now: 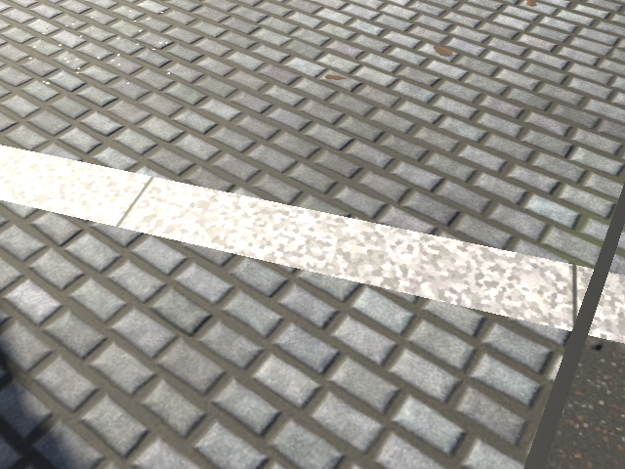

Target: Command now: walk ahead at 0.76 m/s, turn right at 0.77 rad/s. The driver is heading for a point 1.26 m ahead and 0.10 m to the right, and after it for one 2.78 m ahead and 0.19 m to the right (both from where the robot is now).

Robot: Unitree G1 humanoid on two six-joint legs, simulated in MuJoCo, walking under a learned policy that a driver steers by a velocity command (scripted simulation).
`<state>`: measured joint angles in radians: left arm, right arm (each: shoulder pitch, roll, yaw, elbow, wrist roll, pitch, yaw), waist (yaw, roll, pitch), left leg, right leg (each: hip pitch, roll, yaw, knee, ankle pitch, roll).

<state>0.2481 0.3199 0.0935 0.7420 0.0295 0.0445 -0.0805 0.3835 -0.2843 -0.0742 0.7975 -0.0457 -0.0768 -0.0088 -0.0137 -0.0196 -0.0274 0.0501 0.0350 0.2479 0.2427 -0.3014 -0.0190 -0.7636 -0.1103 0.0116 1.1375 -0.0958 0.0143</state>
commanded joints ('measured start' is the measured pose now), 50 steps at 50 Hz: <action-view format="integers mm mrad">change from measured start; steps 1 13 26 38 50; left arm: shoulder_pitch -156 207 201 18 -395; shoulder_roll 48 334 57 -37 -7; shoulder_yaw -1 82 -33 -102 -137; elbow -110 -52 68 -130 -243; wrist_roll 4 -14 -13 3 -2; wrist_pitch -10 -30 -168 -180 -122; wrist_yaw -24 46 61 81 63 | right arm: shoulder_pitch -48 -128 -310 117 111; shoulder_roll -131 -100 -45 -221 -180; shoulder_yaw -28 12 45 -29 -42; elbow -49 -165 -89 66 59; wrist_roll -3 10 53 25 52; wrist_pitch -23 -12 36 63 -6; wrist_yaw -7 32 66 21 28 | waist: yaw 1 150 65 -53 -112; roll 112 -146 -16 232 60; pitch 189 -260 183 -189 100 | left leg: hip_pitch -50 -835 -803 285 -304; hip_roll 299 -29 10 210 -55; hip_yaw -106 -239 -209 -1083 -649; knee -203 1326 677 79 -40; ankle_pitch -157 -149 362 -102 419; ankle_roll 117 -23 91 557 264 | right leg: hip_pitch -161 1130 683 -127 287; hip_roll -35 -150 53 209 74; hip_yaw -9 824 -96 159 -19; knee -67 -882 -1058 670 -518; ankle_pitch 32 -710 434 -373 188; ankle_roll -35 -409 -41 3 45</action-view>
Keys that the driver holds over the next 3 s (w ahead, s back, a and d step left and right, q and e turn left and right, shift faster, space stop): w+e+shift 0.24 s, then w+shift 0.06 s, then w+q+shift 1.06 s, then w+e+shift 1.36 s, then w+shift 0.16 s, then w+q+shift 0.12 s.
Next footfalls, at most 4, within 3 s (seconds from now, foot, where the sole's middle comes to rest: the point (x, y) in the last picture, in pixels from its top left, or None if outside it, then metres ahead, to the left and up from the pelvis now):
0.22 right None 0.29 -0.17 -0.78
0.70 left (421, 384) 0.74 -0.23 -0.78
1.12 right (470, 252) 1.14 -0.43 -0.78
1.56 left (332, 189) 1.41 -0.05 -0.78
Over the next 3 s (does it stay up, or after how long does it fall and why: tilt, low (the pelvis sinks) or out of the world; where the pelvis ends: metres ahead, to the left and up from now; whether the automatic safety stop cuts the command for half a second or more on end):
stays up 2.51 -0.14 -0.02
